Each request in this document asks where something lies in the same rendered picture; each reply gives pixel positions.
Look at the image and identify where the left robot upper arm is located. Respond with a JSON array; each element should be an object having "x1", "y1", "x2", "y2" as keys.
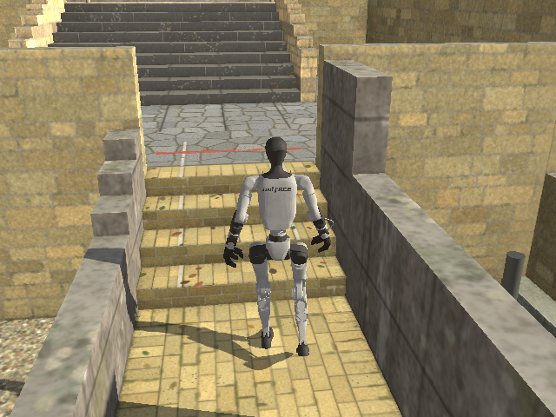
[{"x1": 234, "y1": 175, "x2": 259, "y2": 224}]

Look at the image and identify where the right robot forearm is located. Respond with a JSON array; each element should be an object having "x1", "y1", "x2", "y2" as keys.
[{"x1": 313, "y1": 208, "x2": 329, "y2": 239}]

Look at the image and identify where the left robot shin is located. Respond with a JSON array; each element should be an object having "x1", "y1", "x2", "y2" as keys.
[{"x1": 256, "y1": 282, "x2": 270, "y2": 337}]

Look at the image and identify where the robot right hand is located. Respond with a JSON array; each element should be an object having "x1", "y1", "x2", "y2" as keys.
[{"x1": 311, "y1": 235, "x2": 331, "y2": 253}]

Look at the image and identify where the left robot forearm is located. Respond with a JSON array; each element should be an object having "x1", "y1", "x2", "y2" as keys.
[{"x1": 225, "y1": 210, "x2": 243, "y2": 249}]

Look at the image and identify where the right robot upper arm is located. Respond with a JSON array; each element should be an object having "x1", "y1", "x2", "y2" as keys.
[{"x1": 295, "y1": 175, "x2": 321, "y2": 222}]

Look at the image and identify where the humanoid robot head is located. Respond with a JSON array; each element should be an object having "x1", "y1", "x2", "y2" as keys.
[{"x1": 262, "y1": 137, "x2": 292, "y2": 179}]

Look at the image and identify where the robot left hand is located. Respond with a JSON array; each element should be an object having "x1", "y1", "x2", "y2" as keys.
[{"x1": 223, "y1": 247, "x2": 243, "y2": 268}]

